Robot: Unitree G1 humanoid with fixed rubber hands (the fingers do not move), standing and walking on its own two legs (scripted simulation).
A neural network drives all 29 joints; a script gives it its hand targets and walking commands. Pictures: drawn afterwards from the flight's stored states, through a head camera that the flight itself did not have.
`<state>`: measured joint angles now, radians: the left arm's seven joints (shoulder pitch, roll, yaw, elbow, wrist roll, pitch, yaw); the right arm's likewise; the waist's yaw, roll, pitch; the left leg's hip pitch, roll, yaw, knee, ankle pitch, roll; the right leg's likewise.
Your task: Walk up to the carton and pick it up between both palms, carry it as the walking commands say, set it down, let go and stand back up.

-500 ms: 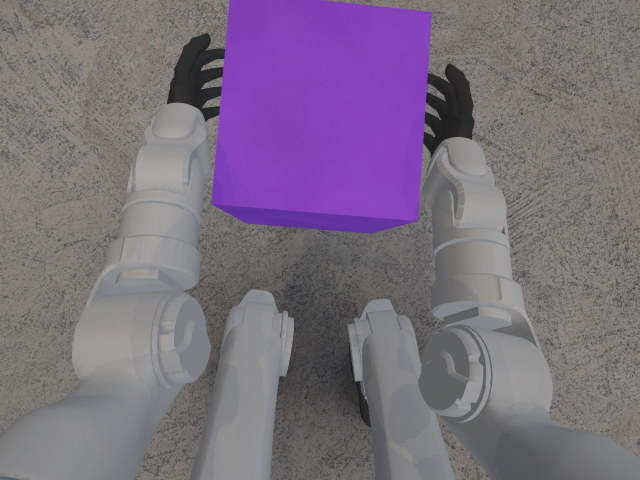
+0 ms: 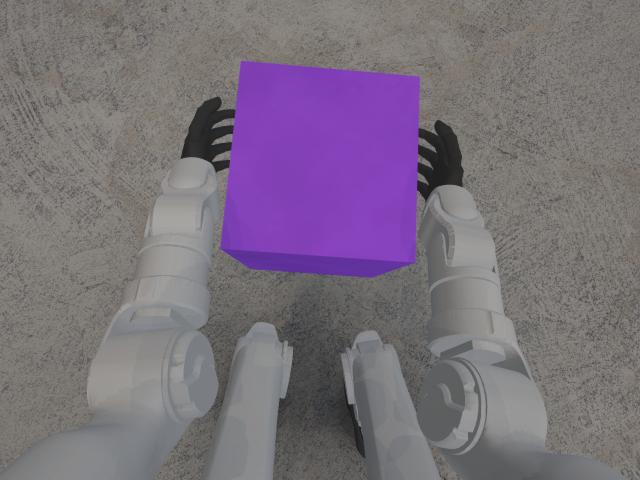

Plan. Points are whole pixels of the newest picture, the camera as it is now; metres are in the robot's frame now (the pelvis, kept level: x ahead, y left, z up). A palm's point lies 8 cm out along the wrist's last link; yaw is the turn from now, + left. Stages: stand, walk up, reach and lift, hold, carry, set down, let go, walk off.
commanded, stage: reach and lift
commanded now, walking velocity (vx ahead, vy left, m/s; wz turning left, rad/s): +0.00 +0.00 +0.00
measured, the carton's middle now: (319, 191) +0.48 +0.02 -0.14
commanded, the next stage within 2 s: none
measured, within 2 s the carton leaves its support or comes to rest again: neither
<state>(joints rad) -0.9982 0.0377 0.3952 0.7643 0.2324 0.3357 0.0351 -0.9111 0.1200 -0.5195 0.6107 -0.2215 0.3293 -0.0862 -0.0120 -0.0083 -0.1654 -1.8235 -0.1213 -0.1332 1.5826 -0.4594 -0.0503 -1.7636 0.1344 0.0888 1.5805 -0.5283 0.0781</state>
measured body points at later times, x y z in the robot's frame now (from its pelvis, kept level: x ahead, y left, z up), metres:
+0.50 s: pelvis +0.02 +0.00 +0.06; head +0.22 +0.03 +0.47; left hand +0.47 +0.16 +0.00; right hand +0.45 -0.13 +0.01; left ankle +0.10 +0.12 -0.51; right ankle +0.08 -0.14 -0.51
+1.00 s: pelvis +0.04 +0.00 +0.13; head +0.20 +0.02 +0.55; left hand +0.45 +0.16 +0.08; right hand +0.43 -0.14 +0.08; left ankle +0.10 +0.12 -0.51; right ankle +0.08 -0.14 -0.51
